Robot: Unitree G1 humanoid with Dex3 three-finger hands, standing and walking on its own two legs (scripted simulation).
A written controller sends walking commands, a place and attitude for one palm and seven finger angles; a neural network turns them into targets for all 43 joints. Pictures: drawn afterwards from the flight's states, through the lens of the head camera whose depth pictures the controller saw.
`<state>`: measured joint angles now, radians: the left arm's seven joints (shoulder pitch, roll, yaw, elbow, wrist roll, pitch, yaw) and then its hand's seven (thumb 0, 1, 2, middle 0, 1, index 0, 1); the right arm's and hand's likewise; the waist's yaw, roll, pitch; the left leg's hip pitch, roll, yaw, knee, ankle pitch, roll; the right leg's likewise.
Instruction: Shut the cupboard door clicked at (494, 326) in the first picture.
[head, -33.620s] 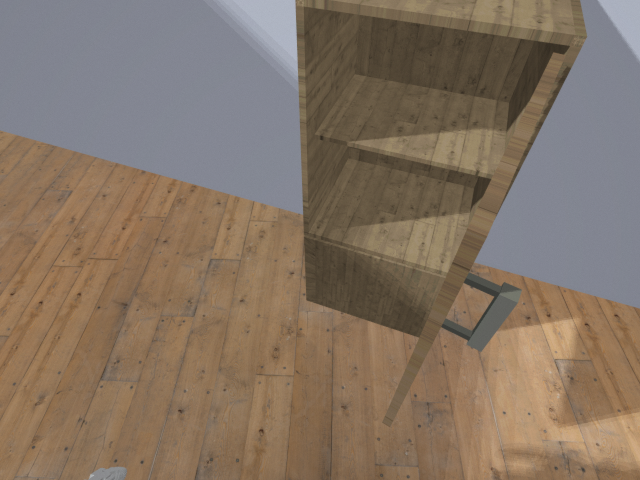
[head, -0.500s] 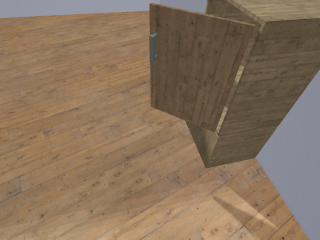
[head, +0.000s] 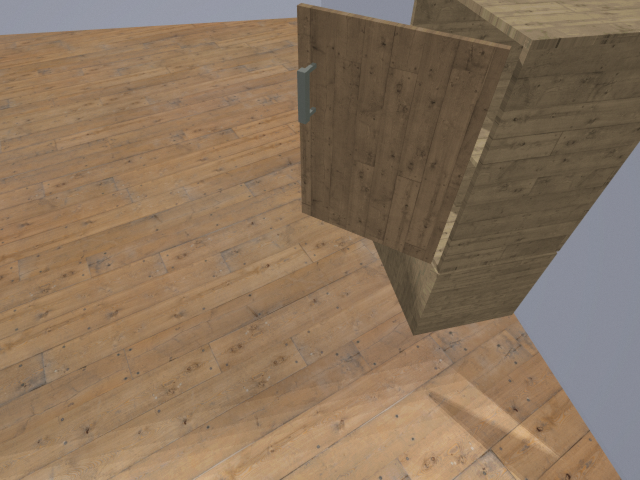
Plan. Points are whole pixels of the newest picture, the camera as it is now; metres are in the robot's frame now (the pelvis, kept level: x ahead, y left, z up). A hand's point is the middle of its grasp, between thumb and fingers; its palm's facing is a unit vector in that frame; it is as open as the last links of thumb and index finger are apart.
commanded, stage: walk to a spot facing it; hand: left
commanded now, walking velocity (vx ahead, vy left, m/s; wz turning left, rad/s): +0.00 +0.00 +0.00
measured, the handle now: (308, 93) +0.90 +0.07 +0.04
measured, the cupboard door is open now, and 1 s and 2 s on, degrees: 48 48 48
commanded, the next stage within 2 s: turn to face it in 1.96 s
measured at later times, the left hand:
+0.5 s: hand out of the picture +0.01 +0.19 -0.19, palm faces +0.19 -0.95 -0.24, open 7.4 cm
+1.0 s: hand out of the picture +0.01 +0.19 -0.16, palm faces +0.45 -0.83 -0.32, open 7.4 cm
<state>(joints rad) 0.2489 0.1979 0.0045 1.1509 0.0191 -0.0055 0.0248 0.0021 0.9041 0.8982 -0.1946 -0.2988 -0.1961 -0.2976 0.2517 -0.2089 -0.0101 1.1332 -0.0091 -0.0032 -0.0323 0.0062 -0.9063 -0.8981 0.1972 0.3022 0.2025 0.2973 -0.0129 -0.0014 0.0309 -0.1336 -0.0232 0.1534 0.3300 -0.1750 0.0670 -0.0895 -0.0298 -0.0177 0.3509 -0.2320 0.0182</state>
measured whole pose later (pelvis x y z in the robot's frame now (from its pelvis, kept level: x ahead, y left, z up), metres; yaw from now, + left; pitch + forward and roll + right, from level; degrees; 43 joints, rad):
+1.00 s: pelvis +0.01 -0.04 -0.01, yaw +30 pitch +2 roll +0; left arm 0.16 0.21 0.04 0.86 0.03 0.02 0.03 0.00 0.90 0.90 -0.20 -0.30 -0.20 -0.30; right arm 0.18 -0.28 -0.10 0.91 -0.02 0.08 0.01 0.01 -0.91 -0.90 0.20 0.30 0.20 0.30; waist -0.03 0.06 0.10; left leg -0.54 -0.05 -0.06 1.07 -0.44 -0.04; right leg -0.26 -0.04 -0.05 0.56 -0.33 0.00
